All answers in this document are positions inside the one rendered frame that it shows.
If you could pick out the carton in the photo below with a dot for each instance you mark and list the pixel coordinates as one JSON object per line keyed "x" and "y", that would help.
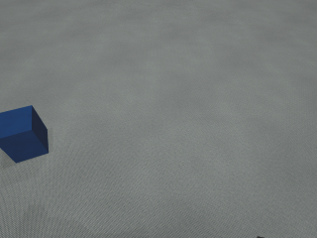
{"x": 23, "y": 135}

